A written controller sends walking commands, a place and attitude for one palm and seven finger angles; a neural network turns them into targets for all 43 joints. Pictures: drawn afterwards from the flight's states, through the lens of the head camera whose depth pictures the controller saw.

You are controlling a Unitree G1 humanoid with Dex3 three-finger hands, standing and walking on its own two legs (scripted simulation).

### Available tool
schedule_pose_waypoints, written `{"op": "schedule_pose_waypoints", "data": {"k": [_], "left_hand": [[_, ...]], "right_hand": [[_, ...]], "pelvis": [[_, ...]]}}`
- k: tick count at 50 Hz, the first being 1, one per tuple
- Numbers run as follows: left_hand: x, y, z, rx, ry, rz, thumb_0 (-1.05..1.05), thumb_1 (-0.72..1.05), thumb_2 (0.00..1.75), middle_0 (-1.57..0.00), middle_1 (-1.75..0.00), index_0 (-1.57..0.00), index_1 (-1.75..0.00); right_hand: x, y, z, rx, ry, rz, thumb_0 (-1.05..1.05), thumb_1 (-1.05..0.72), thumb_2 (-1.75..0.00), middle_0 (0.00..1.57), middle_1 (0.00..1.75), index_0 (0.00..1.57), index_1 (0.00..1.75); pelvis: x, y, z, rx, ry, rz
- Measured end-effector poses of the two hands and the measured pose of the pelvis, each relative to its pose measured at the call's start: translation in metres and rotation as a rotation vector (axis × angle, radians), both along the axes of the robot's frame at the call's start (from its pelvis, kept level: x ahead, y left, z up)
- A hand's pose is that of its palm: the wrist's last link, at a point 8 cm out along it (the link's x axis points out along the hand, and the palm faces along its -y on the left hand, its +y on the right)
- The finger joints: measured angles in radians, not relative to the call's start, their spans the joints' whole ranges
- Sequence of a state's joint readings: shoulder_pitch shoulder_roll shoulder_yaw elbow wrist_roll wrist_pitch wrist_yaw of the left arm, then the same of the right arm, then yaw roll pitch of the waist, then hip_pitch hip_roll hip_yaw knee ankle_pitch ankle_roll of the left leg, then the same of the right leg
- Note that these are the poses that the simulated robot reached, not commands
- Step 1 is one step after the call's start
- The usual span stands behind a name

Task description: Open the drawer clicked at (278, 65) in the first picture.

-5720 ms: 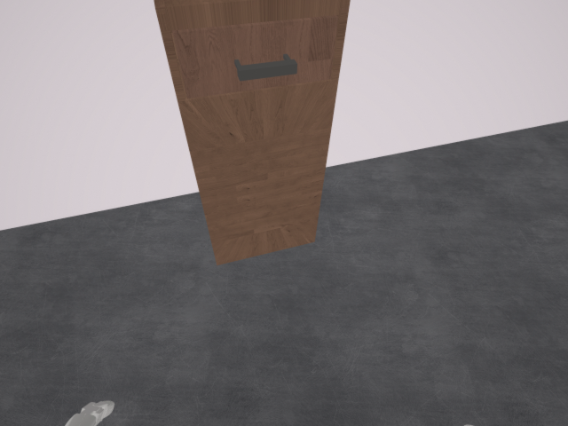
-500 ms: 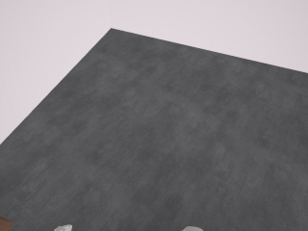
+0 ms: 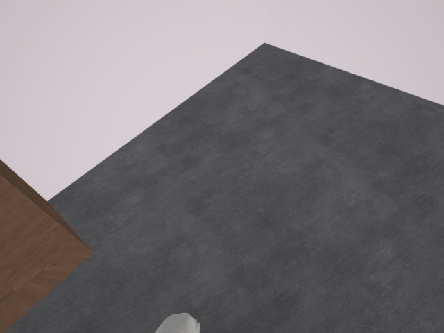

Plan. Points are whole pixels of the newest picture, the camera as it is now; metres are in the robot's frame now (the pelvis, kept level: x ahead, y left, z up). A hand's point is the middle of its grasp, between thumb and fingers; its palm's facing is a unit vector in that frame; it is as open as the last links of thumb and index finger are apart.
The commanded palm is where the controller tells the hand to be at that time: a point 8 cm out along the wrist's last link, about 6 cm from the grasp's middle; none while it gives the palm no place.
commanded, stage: turn to face it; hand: left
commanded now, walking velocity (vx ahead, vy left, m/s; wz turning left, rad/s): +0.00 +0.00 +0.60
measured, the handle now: out of the picture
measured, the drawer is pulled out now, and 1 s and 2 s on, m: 0.00 0.00 0.00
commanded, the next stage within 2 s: take the last steps up to it in 1.46 s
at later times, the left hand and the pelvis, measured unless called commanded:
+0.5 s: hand out of the picture +0.04 +0.29 -0.16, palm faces +0.32 -0.91 -0.25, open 7.4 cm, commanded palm none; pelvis +0.00 +0.05 +0.00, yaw +17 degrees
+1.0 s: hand out of the picture -0.05 +0.20 -0.14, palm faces +0.58 -0.76 -0.29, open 7.4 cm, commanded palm none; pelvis +0.00 -0.01 +0.00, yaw +36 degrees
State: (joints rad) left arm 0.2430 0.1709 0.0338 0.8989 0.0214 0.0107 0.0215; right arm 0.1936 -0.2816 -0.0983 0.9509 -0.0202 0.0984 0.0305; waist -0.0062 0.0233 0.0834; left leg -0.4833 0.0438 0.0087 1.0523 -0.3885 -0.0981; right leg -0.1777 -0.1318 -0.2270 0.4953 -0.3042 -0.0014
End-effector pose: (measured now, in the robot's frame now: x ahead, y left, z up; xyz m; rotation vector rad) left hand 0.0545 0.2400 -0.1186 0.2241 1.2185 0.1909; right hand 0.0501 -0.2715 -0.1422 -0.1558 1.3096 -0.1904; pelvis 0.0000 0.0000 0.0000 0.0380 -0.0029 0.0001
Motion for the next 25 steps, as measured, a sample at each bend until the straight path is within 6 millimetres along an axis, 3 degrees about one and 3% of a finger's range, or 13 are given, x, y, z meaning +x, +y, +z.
{"op": "schedule_pose_waypoints", "data": {"k": [7, 11, 18, 25], "left_hand": [[-0.065, 0.045, -0.03, -0.026, 0.109, 0.158, 0.0, 0.9, 0.9, -0.2, -0.3, -0.2, -0.3], [-0.084, 0.072, -0.041, -0.026, 0.15, 0.224, 0.0, 0.91, 0.9, -0.2, -0.3, -0.2, -0.3], [-0.064, 0.091, -0.024, -0.027, 0.033, 0.265, 0.0, 0.91, 0.9, -0.2, -0.3, -0.19, -0.3], [-0.037, 0.089, -0.01, -0.005, -0.081, 0.29, 0.0, 0.91, 0.9, -0.2, -0.3, -0.19, -0.3]], "right_hand": [[0.07, 0.048, 0.005, -0.032, -0.094, 0.183, 0.01, -0.91, -0.9, 0.2, 0.3, 0.2, 0.3], [0.097, 0.077, 0.015, -0.048, -0.169, 0.258, 0.01, -0.91, -0.9, 0.2, 0.3, 0.2, 0.3], [0.099, 0.101, 0.03, -0.05, -0.168, 0.316, 0.0, -0.9, -0.9, 0.2, 0.3, 0.2, 0.3], [0.087, 0.1, 0.023, -0.021, -0.121, 0.336, 0.0, -0.9, -0.9, 0.2, 0.3, 0.2, 0.3]], "pelvis": [[-0.001, 0.03, -0.015, -0.03, 0.014, 0.097], [-0.004, 0.044, -0.018, -0.037, 0.007, 0.135], [-0.006, 0.054, -0.002, -0.066, 0.0, 0.212], [-0.005, 0.047, -0.001, -0.057, 0.006, 0.29]]}}
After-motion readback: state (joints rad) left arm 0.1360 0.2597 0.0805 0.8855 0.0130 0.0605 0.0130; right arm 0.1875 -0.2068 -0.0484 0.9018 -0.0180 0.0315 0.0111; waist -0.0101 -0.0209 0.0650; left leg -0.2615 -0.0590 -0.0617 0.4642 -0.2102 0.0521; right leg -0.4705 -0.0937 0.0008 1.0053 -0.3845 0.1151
